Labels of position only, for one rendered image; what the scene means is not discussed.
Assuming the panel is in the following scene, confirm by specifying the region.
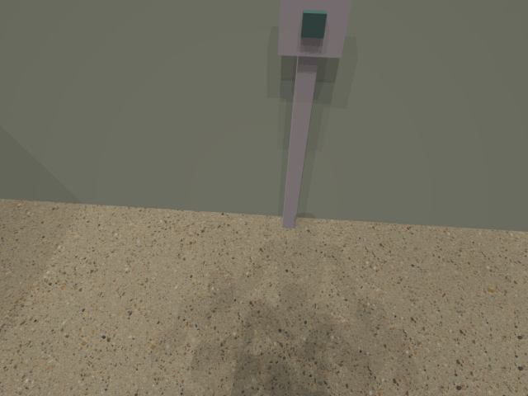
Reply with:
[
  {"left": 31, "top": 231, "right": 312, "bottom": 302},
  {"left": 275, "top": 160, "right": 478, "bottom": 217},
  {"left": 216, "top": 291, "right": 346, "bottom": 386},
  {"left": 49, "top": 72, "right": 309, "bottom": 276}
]
[{"left": 278, "top": 0, "right": 352, "bottom": 229}]

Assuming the button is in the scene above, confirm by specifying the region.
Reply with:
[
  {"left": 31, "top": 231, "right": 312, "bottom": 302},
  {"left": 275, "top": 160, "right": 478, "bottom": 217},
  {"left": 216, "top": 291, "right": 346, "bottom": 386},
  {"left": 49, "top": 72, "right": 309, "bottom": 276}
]
[{"left": 301, "top": 10, "right": 327, "bottom": 39}]

